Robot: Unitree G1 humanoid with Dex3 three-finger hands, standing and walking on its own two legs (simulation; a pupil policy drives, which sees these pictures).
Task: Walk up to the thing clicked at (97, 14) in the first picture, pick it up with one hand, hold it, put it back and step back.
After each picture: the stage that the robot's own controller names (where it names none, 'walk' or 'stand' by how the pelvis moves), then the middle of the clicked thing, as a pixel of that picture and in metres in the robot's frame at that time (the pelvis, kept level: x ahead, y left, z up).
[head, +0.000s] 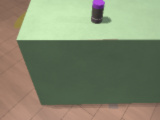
stand; (97, 11) +0.83 -0.08 +0.02
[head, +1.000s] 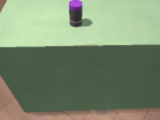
rise first; (75, 14) +0.74 +0.07 +0.04
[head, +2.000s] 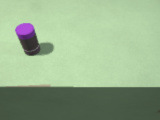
stand; (28, 40) +0.50 +0.24 +0.05
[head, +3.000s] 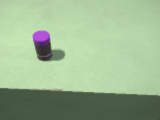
stand; (43, 46) +0.52 +0.18 +0.02
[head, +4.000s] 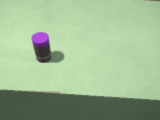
stand; (42, 48) +0.51 +0.18 +0.02
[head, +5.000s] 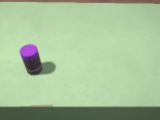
stand; (31, 60) +0.46 +0.22 +0.01
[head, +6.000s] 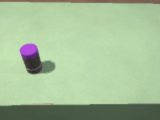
stand; (31, 59) +0.47 +0.22 +0.01
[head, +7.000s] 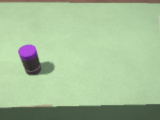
stand; (30, 60) +0.46 +0.22 +0.01
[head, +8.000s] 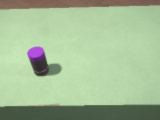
rise first; (38, 61) +0.47 +0.23 +0.02
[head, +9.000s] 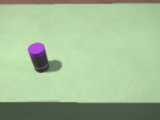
go down; (39, 58) +0.47 +0.22 +0.02
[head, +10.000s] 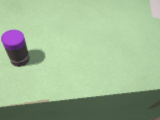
go down; (16, 49) +0.46 +0.21 +0.04
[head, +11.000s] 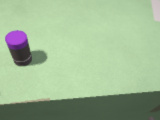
approach; (19, 49) +0.46 +0.21 +0.05
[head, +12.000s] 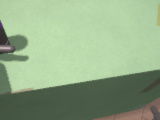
close; out of the picture +0.48 +0.23 +0.08
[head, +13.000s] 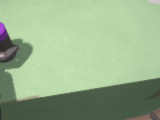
lift; out of the picture +0.46 +0.23 +0.08
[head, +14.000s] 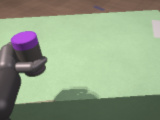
lift; (30, 54) +0.34 +0.16 +0.21
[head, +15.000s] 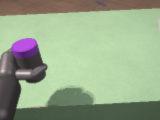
hold; (30, 61) +0.33 +0.17 +0.18
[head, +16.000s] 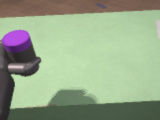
hold; (22, 54) +0.33 +0.18 +0.21
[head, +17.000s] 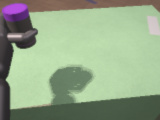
crouch; (20, 27) +0.43 +0.18 +0.24
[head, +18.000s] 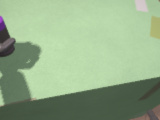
lower; out of the picture +0.48 +0.22 +0.10
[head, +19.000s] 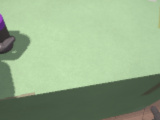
lower; out of the picture +0.48 +0.22 +0.08
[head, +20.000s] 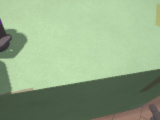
lower; out of the picture +0.49 +0.23 +0.08
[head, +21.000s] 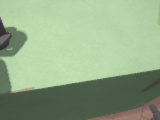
lower; out of the picture +0.49 +0.23 +0.08
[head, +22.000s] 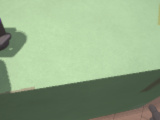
lower; out of the picture +0.49 +0.23 +0.08
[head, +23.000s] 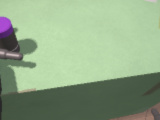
withdraw; (4, 38) +0.47 +0.21 +0.08
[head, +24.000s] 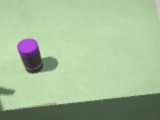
sink last; (31, 56) +0.44 +0.19 +0.05
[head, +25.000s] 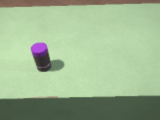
stand; (41, 57) +0.49 +0.21 +0.02
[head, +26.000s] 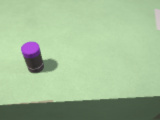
stand; (33, 58) +0.46 +0.21 +0.02
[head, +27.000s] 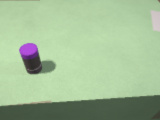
stand; (31, 59) +0.46 +0.21 +0.02
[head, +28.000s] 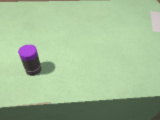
stand; (30, 60) +0.46 +0.22 +0.02
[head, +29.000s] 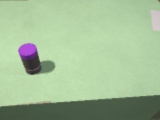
stand; (30, 59) +0.46 +0.22 +0.02
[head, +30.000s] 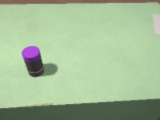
walk; (33, 62) +0.46 +0.21 +0.02
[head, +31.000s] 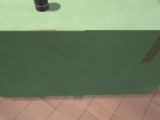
walk; out of the picture +0.75 +0.22 +0.05
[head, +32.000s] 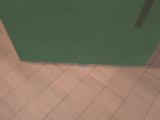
walk; out of the picture +1.16 +0.18 +0.04
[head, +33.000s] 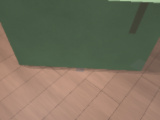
stand; out of the picture +1.19 +0.18 +0.03
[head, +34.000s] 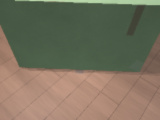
stand; out of the picture +1.20 +0.20 +0.01
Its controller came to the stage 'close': yes
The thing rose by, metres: 0.23
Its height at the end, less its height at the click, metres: +0.00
